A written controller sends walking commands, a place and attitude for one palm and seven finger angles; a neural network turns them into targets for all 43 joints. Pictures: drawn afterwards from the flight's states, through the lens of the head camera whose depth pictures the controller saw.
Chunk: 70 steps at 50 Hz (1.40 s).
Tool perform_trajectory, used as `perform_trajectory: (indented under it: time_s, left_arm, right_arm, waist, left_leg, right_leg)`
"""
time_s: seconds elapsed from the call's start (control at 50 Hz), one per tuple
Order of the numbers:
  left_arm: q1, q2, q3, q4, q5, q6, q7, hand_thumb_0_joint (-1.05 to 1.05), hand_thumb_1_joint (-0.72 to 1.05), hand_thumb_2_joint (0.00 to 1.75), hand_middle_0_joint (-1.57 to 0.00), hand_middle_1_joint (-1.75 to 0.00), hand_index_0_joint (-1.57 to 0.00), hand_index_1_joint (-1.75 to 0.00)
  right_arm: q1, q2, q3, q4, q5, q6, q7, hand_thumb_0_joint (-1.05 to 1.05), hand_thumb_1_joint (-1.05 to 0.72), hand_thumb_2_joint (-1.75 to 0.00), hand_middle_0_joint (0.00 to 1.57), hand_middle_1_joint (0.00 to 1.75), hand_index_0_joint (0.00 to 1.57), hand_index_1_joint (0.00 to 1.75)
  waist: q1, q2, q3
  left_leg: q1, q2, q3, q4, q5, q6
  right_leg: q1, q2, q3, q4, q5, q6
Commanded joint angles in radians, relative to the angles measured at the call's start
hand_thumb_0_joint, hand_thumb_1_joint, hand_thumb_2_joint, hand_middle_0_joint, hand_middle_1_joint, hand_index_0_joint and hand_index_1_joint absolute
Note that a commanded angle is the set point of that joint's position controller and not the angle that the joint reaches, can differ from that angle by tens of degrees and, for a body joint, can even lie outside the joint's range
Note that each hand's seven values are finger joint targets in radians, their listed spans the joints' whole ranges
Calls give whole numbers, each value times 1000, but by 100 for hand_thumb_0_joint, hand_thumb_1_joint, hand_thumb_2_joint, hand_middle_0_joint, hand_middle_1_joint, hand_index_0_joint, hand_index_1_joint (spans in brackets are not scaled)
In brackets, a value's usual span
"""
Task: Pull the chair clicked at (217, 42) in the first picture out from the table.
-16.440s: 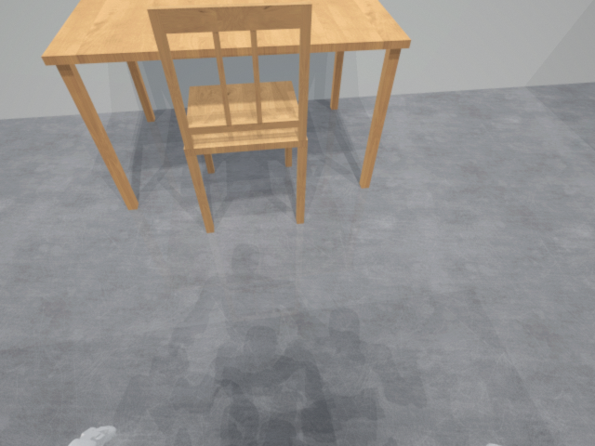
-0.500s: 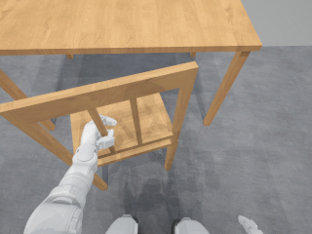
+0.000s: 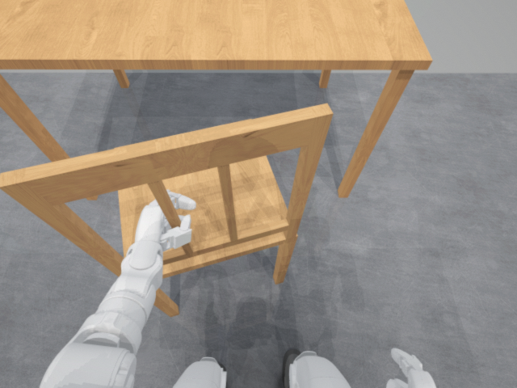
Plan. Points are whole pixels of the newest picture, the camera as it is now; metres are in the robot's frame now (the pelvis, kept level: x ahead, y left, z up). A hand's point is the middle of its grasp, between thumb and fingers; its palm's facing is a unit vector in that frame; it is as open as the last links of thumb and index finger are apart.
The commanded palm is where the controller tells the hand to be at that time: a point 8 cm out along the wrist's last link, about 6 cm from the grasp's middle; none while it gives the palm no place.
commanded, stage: step backward, pulling the chair out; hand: left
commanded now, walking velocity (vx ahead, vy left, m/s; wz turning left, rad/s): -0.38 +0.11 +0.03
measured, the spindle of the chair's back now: (174, 220) +0.39 +0.16 -0.07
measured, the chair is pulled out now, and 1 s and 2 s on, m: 0.25 0.37 0.48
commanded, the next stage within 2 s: none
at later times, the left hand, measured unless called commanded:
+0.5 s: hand (179, 261) +0.31 +0.14 -0.06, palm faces +0.04 -0.98 -0.20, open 5.0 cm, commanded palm +0.29 +0.19 -0.06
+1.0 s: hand (173, 297) +0.25 +0.14 -0.06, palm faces +0.05 -0.98 -0.20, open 5.0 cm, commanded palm +0.24 +0.19 -0.05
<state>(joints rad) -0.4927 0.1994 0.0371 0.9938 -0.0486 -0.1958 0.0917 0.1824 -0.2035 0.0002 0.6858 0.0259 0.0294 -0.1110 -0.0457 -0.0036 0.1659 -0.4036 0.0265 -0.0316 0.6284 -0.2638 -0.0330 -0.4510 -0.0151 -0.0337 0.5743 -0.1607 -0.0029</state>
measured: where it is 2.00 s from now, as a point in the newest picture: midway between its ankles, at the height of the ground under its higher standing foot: outside the picture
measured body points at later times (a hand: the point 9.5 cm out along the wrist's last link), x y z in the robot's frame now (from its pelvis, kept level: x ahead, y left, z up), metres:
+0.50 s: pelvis -0.07 +0.00 +0.00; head +0.02 +0.00 +0.44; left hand +0.30 +0.20 -0.05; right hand +0.03 -0.25 -0.13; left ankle -0.01 +0.14 -0.72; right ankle +0.02 -0.12 -0.72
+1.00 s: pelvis -0.12 +0.00 +0.00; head -0.04 +0.00 +0.44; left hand +0.24 +0.20 -0.05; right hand -0.02 -0.26 -0.13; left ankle -0.04 +0.14 -0.72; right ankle -0.04 -0.13 -0.72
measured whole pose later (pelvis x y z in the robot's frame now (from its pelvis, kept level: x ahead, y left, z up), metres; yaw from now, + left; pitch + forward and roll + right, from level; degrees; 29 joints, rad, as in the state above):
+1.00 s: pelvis -0.12 +0.00 +0.00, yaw +0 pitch +1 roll -1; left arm -0.50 0.20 0.07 1.07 -0.04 -0.24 0.12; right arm 0.19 -0.23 0.00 0.77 0.02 -0.03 -0.12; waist -0.07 0.02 0.16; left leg -0.47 0.04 -0.04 0.72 -0.34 -0.03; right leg -0.42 -0.02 -0.03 0.61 -0.20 0.02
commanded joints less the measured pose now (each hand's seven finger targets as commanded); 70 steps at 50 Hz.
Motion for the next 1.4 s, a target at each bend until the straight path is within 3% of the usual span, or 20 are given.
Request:
perform_trajectory:
  time_s: [0.0,0.06,0.12,0.2,0.26,0.34,0.48,0.56,0.6,0.68,0.76,0.84,0.92,1.0,1.08,1.16,1.2,1.24,1.32,1.38]
  left_arm:
    - [-277,205,33,-148,30,-89,19,0,90,90,-50,-145,-50,-145]
    - [-271,188,36,-105,38,-67,25,0,90,90,-50,-145,-50,-145]
    - [-298,150,10,-133,24,-54,19,0,90,90,-50,-145,-50,-145]
    - [-362,82,-45,-208,18,-72,8,0,90,90,-50,-145,-50,-145]
    - [-357,98,-20,-175,29,-80,13,0,90,90,-50,-145,-50,-145]
    - [-360,152,8,-158,50,-109,13,0,90,90,-50,-145,-50,-145]
    - [-256,221,46,-143,34,-110,25,0,90,90,-50,-145,-50,-145]
    - [-239,200,46,-139,36,-87,29,0,90,90,-50,-145,-50,-145]
    - [-264,163,14,-178,30,-95,25,0,90,90,-50,-145,-50,-145]
    - [-338,116,-25,-211,20,-103,14,0,90,90,-50,-145,-50,-145]
    - [-331,122,-22,-146,36,-109,1,0,90,90,-50,-145,-50,-145]
    - [-314,216,34,-120,41,-116,15,0,90,90,-50,-145,-50,-145]
    - [-299,232,45,-106,44,-114,32,0,90,90,-50,-145,-50,-145]
    - [-286,192,39,-105,37,-93,26,0,90,90,-50,-145,-50,-145]
    - [-339,124,-11,-163,35,-109,10,0,90,90,-50,-145,-50,-145]
    - [-310,126,-4,-166,45,-114,1,0,90,90,-50,-145,-50,-145]
    - [-321,138,-2,-170,59,-119,-4,0,90,90,-50,-145,-50,-145]
    - [-279,211,50,-173,47,-116,6,0,90,90,-50,-145,-50,-145]
    - [-246,256,67,-189,40,-111,20,0,90,90,-50,-145,-50,-145]
    - [-229,231,65,-183,38,-81,22,0,90,90,-50,-145,-50,-145]
  right_arm:
    - [72,-159,-61,-51,8,-45,-26,0,-90,-90,20,30,20,30]
    - [64,-167,-45,-22,1,-59,-24,0,-90,-90,20,30,20,30]
    - [70,-176,-30,-13,3,-65,-34,0,-90,-90,20,30,20,30]
    - [20,-174,-34,-72,-7,-49,-31,0,-90,-90,20,30,20,30]
    - [71,-174,-51,-39,-12,-58,-27,0,-90,-90,20,30,20,30]
    - [113,-187,-71,-8,-16,-68,-19,0,-90,-90,20,30,20,30]
    - [65,-161,-62,-36,3,-66,-26,0,-90,-90,20,30,20,30]
    - [57,-171,-41,-29,-3,-67,-32,0,-90,-90,20,30,20,30]
    - [31,-190,-46,-51,-3,-65,-37,0,-90,-90,20,30,20,30]
    - [23,-184,-45,-75,-4,-60,-29,0,-90,-90,20,30,20,30]
    - [89,-182,-55,-21,-10,-87,-18,0,-90,-90,20,30,20,30]
    - [70,-189,-72,-21,-3,-91,-27,0,-90,-90,20,30,20,30]
    - [35,-159,-47,-3,-6,-90,-29,0,-90,-90,20,30,20,30]
    - [45,-190,-40,6,-10,-92,-42,0,-90,-90,20,30,20,30]
    - [17,-181,-41,-38,-17,-76,-26,0,-90,-90,20,30,20,30]
    - [78,-180,-56,-16,-21,-90,-7,0,-90,-90,20,30,20,30]
    - [53,-176,-55,-15,-24,-92,1,0,-90,-90,20,30,20,30]
    - [73,-192,-70,-24,-11,-84,-8,0,-90,-90,20,30,20,30]
    - [20,-161,-54,-46,-3,-75,-24,0,-90,-90,20,30,20,30]
    - [9,-166,-31,-33,-12,-71,-31,0,-90,-90,20,30,20,30]
  waist:
    - [4,-103,-496]
    - [12,-116,-487]
    - [-4,-107,-464]
    - [25,230,-410]
    - [16,106,-452]
    - [-13,118,-551]
    - [5,-65,-510]
    - [-3,-115,-481]
    - [-1,12,-446]
    - [22,264,-399]
    - [5,142,-445]
    - [5,67,-424]
    - [14,-91,-447]
    - [9,-109,-423]
    - [25,264,-420]
    - [8,171,-501]
    - [12,217,-462]
    - [4,118,-518]
    - [6,-56,-504]
    - [13,-122,-455]
  left_leg:
    - [76,-4,-5,142,-180,-1]
    - [44,3,-69,210,-236,4]
    - [110,41,-57,-111,-59,22]
    - [-45,251,-212,-292,110,131]
    - [113,232,-175,-120,499,119]
    - [216,197,-104,-60,609,57]
    - [94,22,-5,88,-130,1]
    - [128,31,-46,11,-92,15]
    - [117,128,-125,-167,74,61]
    - [-46,299,-257,-300,8,167]
    - [157,243,-174,-97,404,129]
    - [31,129,-71,-47,-24,48]
    - [111,13,-27,197,-136,2]
    - [114,84,-98,-95,135,35]
    - [35,285,-269,-250,235,153]
    - [223,268,-207,-74,634,141]
    - [152,248,-174,-72,543,110]
    - [122,202,-133,-37,429,73]
    - [90,25,-21,175,-100,-5]
    - [60,18,-77,166,-154,1]
  right_leg:
    - [230,-301,279,-246,101,-96]
    - [259,-342,239,-232,163,-130]
    - [264,-237,118,-141,174,-45]
    - [276,-49,30,154,-140,6]
    - [258,-57,57,56,71,-3]
    - [299,-83,78,-1,363,-11]
    - [226,-281,252,-225,84,-84]
    - [201,-244,148,-195,82,-62]
    - [179,-114,76,-103,-45,3]
    - [238,-20,42,191,-219,-10]
    - [243,-40,69,-30,35,-5]
    - [200,-149,199,-102,-97,-55]
    - [120,-317,264,-241,-64,-111]
    - [209,-193,119,-99,125,-36]
    - [215,-35,42,173,-190,-5]
    - [232,-43,64,28,15,-6]
    - [259,-66,68,5,59,-14]
    - [331,-91,108,-21,230,-26]
    - [237,-322,279,-185,206,-115]
    - [243,-321,203,-158,235,-120]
